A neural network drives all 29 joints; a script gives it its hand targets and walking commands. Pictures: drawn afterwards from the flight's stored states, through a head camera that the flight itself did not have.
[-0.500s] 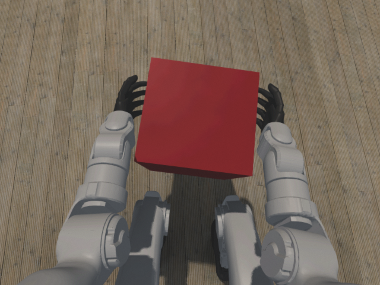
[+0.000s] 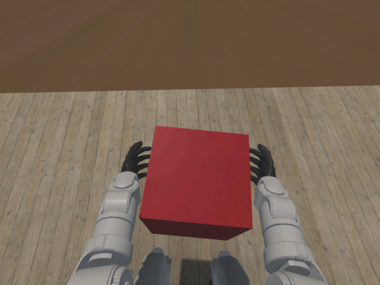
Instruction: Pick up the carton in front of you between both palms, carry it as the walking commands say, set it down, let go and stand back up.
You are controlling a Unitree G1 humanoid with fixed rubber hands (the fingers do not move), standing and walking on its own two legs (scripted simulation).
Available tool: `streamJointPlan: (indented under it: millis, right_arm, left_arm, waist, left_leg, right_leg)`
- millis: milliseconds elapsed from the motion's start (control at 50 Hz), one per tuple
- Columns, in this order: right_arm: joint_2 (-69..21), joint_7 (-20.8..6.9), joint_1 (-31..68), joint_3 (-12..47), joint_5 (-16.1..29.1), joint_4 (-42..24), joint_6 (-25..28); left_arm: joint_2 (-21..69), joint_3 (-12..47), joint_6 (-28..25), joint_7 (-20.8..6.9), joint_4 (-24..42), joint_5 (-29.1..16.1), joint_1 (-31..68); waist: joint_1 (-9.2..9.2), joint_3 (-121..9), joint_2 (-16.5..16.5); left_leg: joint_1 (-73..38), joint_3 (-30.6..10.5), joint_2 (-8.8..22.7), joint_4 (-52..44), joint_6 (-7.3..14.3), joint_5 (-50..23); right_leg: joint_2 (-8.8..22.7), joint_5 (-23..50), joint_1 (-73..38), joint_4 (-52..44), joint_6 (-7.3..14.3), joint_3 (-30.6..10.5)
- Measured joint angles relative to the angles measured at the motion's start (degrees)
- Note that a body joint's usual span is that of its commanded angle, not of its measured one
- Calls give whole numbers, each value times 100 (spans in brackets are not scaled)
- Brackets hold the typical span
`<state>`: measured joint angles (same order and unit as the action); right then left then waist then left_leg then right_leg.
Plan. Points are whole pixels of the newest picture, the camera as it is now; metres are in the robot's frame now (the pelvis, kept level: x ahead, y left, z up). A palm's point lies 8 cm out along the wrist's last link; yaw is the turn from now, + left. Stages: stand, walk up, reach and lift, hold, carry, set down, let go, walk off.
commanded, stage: reach and lift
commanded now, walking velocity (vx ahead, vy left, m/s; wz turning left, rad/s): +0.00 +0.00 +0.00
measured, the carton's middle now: (195, 189) +0.37 +0.00 -0.11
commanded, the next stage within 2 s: hold in 1.56 s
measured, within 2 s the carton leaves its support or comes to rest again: neither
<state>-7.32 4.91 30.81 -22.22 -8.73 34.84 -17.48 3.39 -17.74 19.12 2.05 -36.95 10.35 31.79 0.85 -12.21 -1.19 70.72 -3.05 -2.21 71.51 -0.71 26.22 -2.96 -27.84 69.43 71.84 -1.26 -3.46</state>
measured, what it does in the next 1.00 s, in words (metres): rises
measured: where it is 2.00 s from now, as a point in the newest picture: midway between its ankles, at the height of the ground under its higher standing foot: outside the picture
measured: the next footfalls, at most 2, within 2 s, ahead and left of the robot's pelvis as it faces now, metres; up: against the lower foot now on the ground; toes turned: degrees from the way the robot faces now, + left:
none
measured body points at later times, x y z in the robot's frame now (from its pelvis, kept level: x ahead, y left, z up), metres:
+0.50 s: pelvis +0.04 -0.01 +0.11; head +0.03 +0.00 +0.56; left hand +0.34 +0.15 +0.11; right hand +0.35 -0.15 +0.12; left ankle +0.06 +0.12 -0.62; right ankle +0.05 -0.13 -0.62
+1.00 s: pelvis +0.03 +0.00 +0.12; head +0.01 +0.00 +0.57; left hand +0.34 +0.15 +0.14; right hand +0.35 -0.15 +0.14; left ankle +0.06 +0.12 -0.62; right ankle +0.05 -0.13 -0.62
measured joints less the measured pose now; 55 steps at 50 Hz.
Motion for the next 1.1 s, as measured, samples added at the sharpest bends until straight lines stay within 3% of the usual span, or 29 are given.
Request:
streamJointPlan:
  millis: [260,580,740,1100]
  right_arm:
    - [-148,-115,-838,259,-168,-352,-290]
    - [-173,-325,-1433,589,-480,-1140,-1398]
    - [-276,-451,-1080,267,-879,-967,-1657]
    - [-284,-519,-1064,328,-932,-1265,-1723]
  left_arm:
    - [226,152,261,-2,532,29,-1015]
    - [521,355,1377,-40,1520,318,-1747]
    - [604,50,1668,-216,1343,691,-1382]
    - [615,136,1752,-232,1639,694,-1357]
  waist:
    - [-43,288,-3]
    - [-107,812,48]
    - [-115,1162,48]
    - [-98,1356,62]
  left_leg:
    - [-2437,-9,39,-1853,8,-457]
    - [-5466,-52,97,-4065,14,-1195]
    - [-5868,-46,102,-4281,20,-1346]
    - [-6095,-28,89,-4580,47,-1474]
  right_leg:
    - [66,458,-2403,-1814,65,-54]
    - [144,1187,-5414,-3999,111,-72]
    - [151,1331,-5804,-4196,114,-83]
    - [184,1479,-6045,-4533,79,-113]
